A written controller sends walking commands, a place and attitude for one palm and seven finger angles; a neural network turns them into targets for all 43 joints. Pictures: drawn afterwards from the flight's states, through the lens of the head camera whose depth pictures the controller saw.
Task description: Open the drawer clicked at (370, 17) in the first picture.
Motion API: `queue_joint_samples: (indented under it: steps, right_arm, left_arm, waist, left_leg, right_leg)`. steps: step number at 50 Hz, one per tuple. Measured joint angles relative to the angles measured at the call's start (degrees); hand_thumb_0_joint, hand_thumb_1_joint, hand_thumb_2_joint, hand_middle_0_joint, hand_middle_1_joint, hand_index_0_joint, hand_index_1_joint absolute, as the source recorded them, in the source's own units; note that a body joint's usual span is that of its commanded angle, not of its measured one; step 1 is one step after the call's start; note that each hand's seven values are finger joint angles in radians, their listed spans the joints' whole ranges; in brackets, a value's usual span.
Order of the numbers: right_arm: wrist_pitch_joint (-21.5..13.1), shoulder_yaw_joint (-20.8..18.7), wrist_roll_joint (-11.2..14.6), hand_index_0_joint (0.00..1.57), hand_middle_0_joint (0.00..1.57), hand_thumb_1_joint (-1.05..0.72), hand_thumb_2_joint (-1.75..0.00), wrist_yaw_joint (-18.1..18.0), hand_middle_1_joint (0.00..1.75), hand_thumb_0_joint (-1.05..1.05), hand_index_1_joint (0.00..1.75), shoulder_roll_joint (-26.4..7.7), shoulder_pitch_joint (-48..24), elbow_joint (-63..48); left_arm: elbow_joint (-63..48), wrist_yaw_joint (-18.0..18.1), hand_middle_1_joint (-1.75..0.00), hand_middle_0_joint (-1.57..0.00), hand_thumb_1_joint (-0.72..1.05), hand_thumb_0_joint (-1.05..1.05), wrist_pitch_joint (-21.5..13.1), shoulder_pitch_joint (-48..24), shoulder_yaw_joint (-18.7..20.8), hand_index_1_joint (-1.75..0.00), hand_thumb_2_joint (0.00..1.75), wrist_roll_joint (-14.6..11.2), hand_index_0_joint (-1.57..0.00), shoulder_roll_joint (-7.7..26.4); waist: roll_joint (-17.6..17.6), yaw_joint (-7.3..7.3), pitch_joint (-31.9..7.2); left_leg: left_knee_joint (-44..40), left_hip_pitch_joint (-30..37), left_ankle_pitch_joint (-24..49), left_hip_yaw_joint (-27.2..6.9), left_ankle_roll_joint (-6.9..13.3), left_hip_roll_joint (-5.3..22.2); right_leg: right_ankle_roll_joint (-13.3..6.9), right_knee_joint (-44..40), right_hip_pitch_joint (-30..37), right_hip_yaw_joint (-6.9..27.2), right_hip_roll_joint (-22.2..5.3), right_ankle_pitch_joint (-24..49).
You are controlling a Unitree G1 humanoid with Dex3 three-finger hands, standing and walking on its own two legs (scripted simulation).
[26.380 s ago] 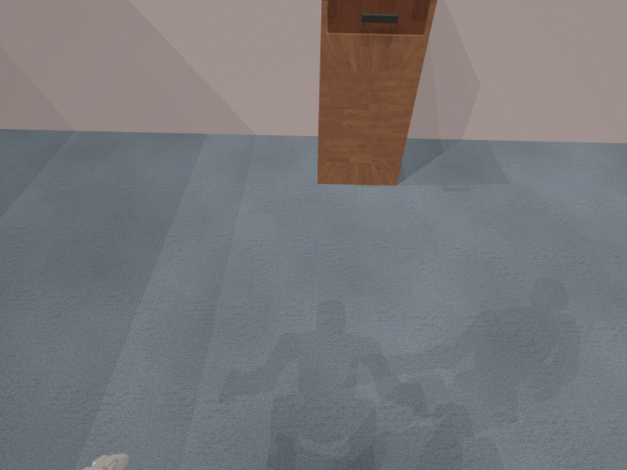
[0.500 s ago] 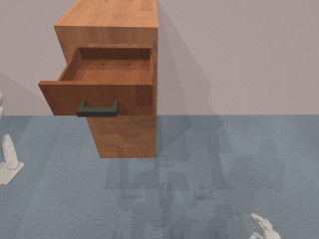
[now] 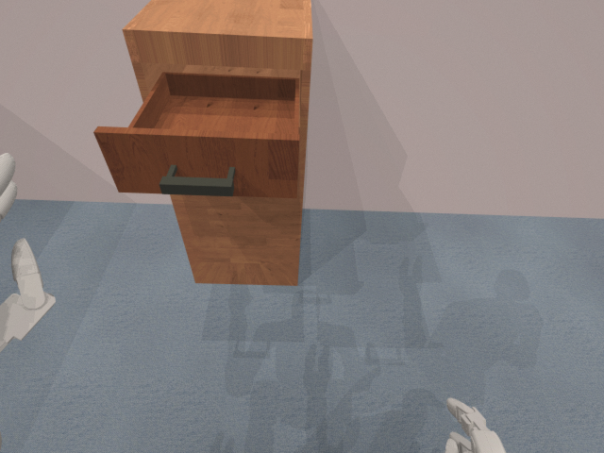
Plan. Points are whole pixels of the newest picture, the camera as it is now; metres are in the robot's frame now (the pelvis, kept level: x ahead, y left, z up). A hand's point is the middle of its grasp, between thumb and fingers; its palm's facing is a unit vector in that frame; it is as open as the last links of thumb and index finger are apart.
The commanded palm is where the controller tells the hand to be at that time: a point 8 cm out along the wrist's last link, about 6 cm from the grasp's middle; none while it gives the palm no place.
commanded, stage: stop stepping back and stand still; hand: left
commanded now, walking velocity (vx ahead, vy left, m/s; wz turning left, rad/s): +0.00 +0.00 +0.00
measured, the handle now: (200, 178) +0.56 +0.22 +0.04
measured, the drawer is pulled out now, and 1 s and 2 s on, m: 0.29 0.29 0.29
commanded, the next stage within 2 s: let the arm hang, fingers relaxed in 0.06 s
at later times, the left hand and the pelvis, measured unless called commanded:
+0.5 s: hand out of the picture +0.07 +0.16 -0.17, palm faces +0.11 -0.98 -0.15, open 6.8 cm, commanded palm none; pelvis +0.00 -0.01 +0.00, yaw +2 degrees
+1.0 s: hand out of the picture -0.01 +0.18 -0.16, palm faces +0.03 -0.98 -0.21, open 7.4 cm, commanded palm none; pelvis -0.02 +0.01 +0.01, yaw -1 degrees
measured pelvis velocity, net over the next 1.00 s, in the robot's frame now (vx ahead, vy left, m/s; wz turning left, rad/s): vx -0.02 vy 0.01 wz -0.01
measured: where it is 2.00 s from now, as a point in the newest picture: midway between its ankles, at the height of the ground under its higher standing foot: outside the picture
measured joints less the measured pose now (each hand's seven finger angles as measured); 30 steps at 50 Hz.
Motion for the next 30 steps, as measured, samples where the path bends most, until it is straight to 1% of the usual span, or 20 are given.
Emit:
queue_joint_samples:
  steps: [2, 3, 4, 5, 7, 8, 9, 10, 12, 14, 16, 18, 21, 22, 23, 25, 26, 28, 30]
  right_arm:
    - [-1.2, -0.4, 0.1, 0.21, 0.20, -0.91, -0.90, 0.3, 0.30, 0.02, 0.30, 0.7, 0.6, 0.2]
    - [-1.7, -0.4, 0.3, 0.21, 0.20, -0.91, -0.90, 0.6, 0.30, 0.02, 0.30, 1.0, 1.1, 0.5]
    - [-2.0, -0.3, 0.5, 0.21, 0.20, -0.91, -0.90, 0.8, 0.30, 0.02, 0.30, 1.1, 1.5, 0.7]
    - [-2.1, -0.1, 0.8, 0.21, 0.20, -0.91, -0.90, 0.9, 0.30, 0.02, 0.30, 1.2, 1.7, 0.9]
    - [-2.2, 0.4, 1.3, 0.21, 0.20, -0.91, -0.90, 0.8, 0.30, 0.02, 0.30, 1.2, 1.8, 1.1]
    - [-2.1, 0.6, 1.4, 0.21, 0.20, -0.91, -0.90, 0.8, 0.30, 0.02, 0.30, 1.3, 1.4, 1.2]
    - [-2.9, 0.1, 1.4, 0.21, 0.20, -0.91, -0.90, 1.4, 0.30, 0.02, 0.30, 0.7, 0.4, 2.7]
    - [-2.8, -0.7, 1.3, 0.21, 0.20, -0.91, -0.90, 2.1, 0.30, 0.02, 0.30, -0.2, -0.6, 4.5]
    - [-1.4, -1.8, 0.9, 0.21, 0.20, -0.91, -0.90, 2.7, 0.30, 0.01, 0.30, -2.0, -2.3, 7.8]
    - [0.7, -2.1, 0.5, 0.21, 0.20, -0.91, -0.90, 2.8, 0.30, 0.01, 0.30, -3.3, -3.3, 9.7]
    - [2.8, -2.1, 0.0, 0.20, 0.20, -0.91, -0.90, 2.7, 0.30, 0.01, 0.30, -3.3, -3.6, 10.7]
    - [4.5, -1.9, -0.3, 0.20, 0.20, -0.91, -0.90, 2.5, 0.30, 0.01, 0.30, -2.4, -3.3, 11.5]
    - [5.4, -0.9, -0.6, 0.20, 0.20, -0.91, -0.90, 2.3, 0.30, 0.01, 0.30, -0.2, -1.7, 13.5]
    - [5.5, -0.6, -0.6, 0.20, 0.20, -0.91, -0.90, 2.1, 0.30, 0.01, 0.30, 0.3, -0.7, 14.2]
    - [5.5, -0.4, -0.6, 0.20, 0.20, -0.91, -0.90, 1.9, 0.30, 0.01, 0.30, 0.8, 0.3, 15.0]
    - [5.9, -0.1, -0.7, 0.20, 0.20, -0.91, -0.90, 1.5, 0.30, 0.01, 0.30, 1.3, 1.7, 17.0]
    - [6.2, -0.2, -0.7, 0.20, 0.20, -0.91, -0.90, 1.3, 0.30, 0.01, 0.30, 1.4, 2.1, 17.9]
    - [6.5, -0.5, -0.7, 0.20, 0.20, -0.91, -0.90, 0.9, 0.30, 0.01, 0.30, 1.4, 2.7, 19.3]
    - [6.5, -0.8, -0.5, 0.20, 0.20, -0.91, -0.90, 0.6, 0.30, 0.01, 0.30, 1.3, 3.2, 20.4]
  left_arm:
    - [-1.6, 0.0, -0.30, -0.22, 0.89, 0.01, -0.4, 0.2, 1.5, -0.30, 0.90, 0.2, -0.21, 1.8]
    - [-2.0, 0.0, -0.30, -0.22, 0.89, 0.01, -0.7, 0.3, 2.2, -0.30, 0.90, 0.2, -0.21, 2.6]
    - [-2.2, 0.1, -0.30, -0.22, 0.89, 0.01, -1.0, 0.5, 2.9, -0.30, 0.90, 0.1, -0.21, 3.1]
    - [-2.1, 0.3, -0.30, -0.22, 0.89, 0.01, -1.2, 0.7, 3.5, -0.30, 0.90, -0.1, -0.21, 3.3]
    - [-1.3, 0.6, -0.30, -0.22, 0.89, 0.01, -1.4, 0.8, 4.5, -0.30, 0.90, -0.5, -0.21, 3.7]
    - [-0.6, 0.6, -0.30, -0.22, 0.89, 0.01, -1.5, 0.5, 5.0, -0.30, 0.90, -0.6, -0.21, 3.8]
    - [3.3, -0.4, -0.30, -0.21, 0.89, 0.01, -2.2, -1.7, 3.0, -0.30, 0.90, 0.6, -0.21, 3.0]
    - [9.5, -2.3, -0.30, -0.21, 0.89, 0.00, -1.3, -4.7, -0.5, -0.30, 0.90, 1.8, -0.21, 1.9]
    - [24.8, -5.4, -0.30, -0.20, 0.90, 0.00, 3.7, -9.9, -7.6, -0.30, 0.90, 2.8, -0.20, -1.4]
    - [40.9, -7.3, -0.29, -0.20, 0.90, 0.00, 8.8, -13.7, -13.3, -0.30, 0.90, 3.0, -0.20, -5.2]
    - [54.6, -8.5, -0.29, -0.20, 0.91, 0.00, 12.4, -15.7, -17.3, -0.30, 0.90, 3.3, -0.19, -8.7]
    - [65.4, -9.1, -0.29, -0.20, 0.91, 0.00, 14.6, -16.0, -20.3, -0.30, 0.90, 3.3, -0.19, -11.5]
    - [77.5, -9.6, -0.29, -0.20, 0.91, 0.01, 16.0, -14.4, -22.8, -0.30, 0.90, 2.8, -0.19, -14.4]
    - [79.9, -8.9, -0.29, -0.20, 0.93, -0.01, 15.6, -14.1, -21.7, -0.30, 0.90, 1.6, -0.20, -15.1]
    - [81.2, -8.1, -0.30, -0.21, 0.98, -0.03, 14.8, -14.3, -20.2, -0.30, 0.90, 1.0, -0.20, -14.9]
    - [84.3, -8.3, -0.30, -0.21, 1.01, -0.06, 13.9, -14.9, -19.9, -0.30, 0.90, 1.4, -0.21, -13.0]
    - [85.9, -8.5, -0.30, -0.21, 1.02, -0.06, 13.6, -14.9, -19.9, -0.30, 0.90, 1.6, -0.21, -12.3]
    - [89.0, -8.7, -0.30, -0.21, 1.01, -0.06, 13.4, -14.6, -20.0, -0.30, 0.90, 1.8, -0.21, -11.3]
    - [92.1, -8.8, -0.30, -0.21, 0.99, -0.05, 13.3, -14.0, -20.3, -0.30, 0.90, 1.9, -0.20, -10.9]
  waist:
    - [-0.4, 0.16, 0.4]
    - [-0.4, 0.19, 0.0]
    - [-0.2, 0.27, -0.5]
    - [0.1, 0.39, -0.9]
    - [0.4, 0.74, -1.3]
    - [0.1, 1.01, -1.3]
    - [1.5, 1.44, -1.3]
    - [3.2, 1.63, -1.5]
    - [6.1, 1.08, -2.5]
    - [7.8, 0.33, -2.9]
    - [7.5, -0.34, -1.8]
    - [5.5, -0.78, 0.0]
    - [0.6, -0.86, 2.4]
    - [-0.4, -0.67, 2.8]
    - [-1.0, -0.13, 3.3]
    - [-1.4, 1.02, 4.3]
    - [-1.2, 1.33, 4.6]
    - [-0.4, 1.56, 5.3]
    - [0.7, 1.48, 5.5]
  left_leg:
    - [0.0, 0.0, 1.4, -0.2, -1.0, 0.2]
    - [-0.3, 0.0, 1.3, -0.4, -1.5, 0.3]
    - [-0.6, -0.1, 1.2, -0.6, -1.9, 0.5]
    - [-0.6, -0.2, 0.9, -0.7, -2.3, 0.7]
    - [0.8, -1.0, 0.0, -0.5, -2.9, 0.9]
    - [2.1, -1.8, -0.8, -0.1, -3.2, 0.7]
    - [4.4, -3.5, -1.4, -0.4, -3.2, 1.2]
    - [5.8, -4.7, -1.5, -0.9, -3.1, 1.5]
    - [6.7, -5.6, -1.7, -1.3, -3.3, 1.2]
    - [7.6, -5.9, -2.4, -1.6, -3.0, 0.7]
    - [8.6, -5.3, -3.9, -1.9, -2.5, 0.3]
    - [8.4, -4.0, -3.0, -1.9, -2.4, 0.0]
    - [5.6, -1.3, -2.0, -1.4, -3.0, -0.1]
    - [4.8, -1.1, -1.5, -1.7, -3.1, 0.2]
    - [3.9, -1.1, -0.9, -2.2, -3.1, 0.5]
    - [2.0, -0.8, 0.5, -2.7, -3.2, 1.0]
    - [1.2, -0.7, 1.1, -2.8, -3.3, 1.2]
    - [-0.1, -0.4, 2.1, -2.7, -3.2, 1.5]
    - [-1.2, 0.1, 2.7, -2.3, -3.0, 1.5]
  right_leg:
    - [1.3, 8.6, -1.6, 0.8, 0.3, -1.7]
    - [1.7, 10.2, -1.5, 0.8, 0.3, -1.9]
    - [2.1, 9.6, -0.6, 0.6, 0.0, -2.0]
    - [2.4, 6.9, 1.1, 0.2, -0.3, -1.8]
    - [2.7, -2.1, 5.8, -0.3, -1.1, 0.9]
    - [2.0, -6.4, 7.9, 0.3, -1.4, 2.3]
    - [0.7, -6.7, 7.4, 0.0, -0.9, 2.4]
    - [-0.3, -5.7, 6.6, -0.6, -0.6, 2.2]
    - [-1.0, -3.8, 5.6, -1.6, -1.2, 1.4]
    - [-0.9, -2.2, 5.2, -2.1, -1.7, 0.5]
    - [-0.8, -0.9, 5.7, -2.1, -2.0, -0.3]
    - [-0.9, -0.4, 6.7, -1.9, -2.1, -0.6]
    - [-0.7, -2.0, 8.6, -1.3, -2.1, 0.2]
    - [-0.7, -3.4, 9.1, -1.6, -1.8, 1.0]
    - [-0.9, -5.1, 9.6, -2.1, -1.4, 1.9]
    - [-1.1, -8.4, 10.6, -2.6, -0.7, 4.0]
    - [-1.2, -9.9, 11.0, -2.7, -0.4, 4.9]
    - [-1.1, -12.2, 11.7, -2.6, -0.1, 6.4]
    - [-0.9, -13.8, 12.3, -2.2, 0.0, 7.5]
